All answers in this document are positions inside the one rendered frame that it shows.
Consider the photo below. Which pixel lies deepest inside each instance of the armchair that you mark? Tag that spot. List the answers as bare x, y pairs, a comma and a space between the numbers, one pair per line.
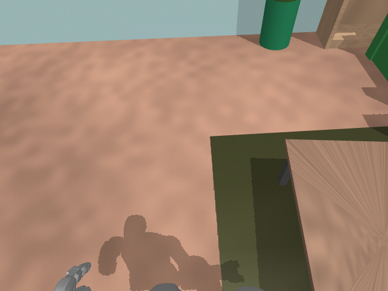
378, 49

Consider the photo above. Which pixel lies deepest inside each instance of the coffee table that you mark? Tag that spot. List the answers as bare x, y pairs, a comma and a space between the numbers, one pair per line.
341, 196

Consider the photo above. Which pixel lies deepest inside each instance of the potted plant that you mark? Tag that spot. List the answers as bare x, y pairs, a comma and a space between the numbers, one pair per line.
278, 22

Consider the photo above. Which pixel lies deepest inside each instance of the bookshelf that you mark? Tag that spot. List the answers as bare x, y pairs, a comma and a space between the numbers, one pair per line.
351, 23

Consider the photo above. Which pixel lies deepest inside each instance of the left robot hand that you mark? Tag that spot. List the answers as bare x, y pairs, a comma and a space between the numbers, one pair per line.
72, 277

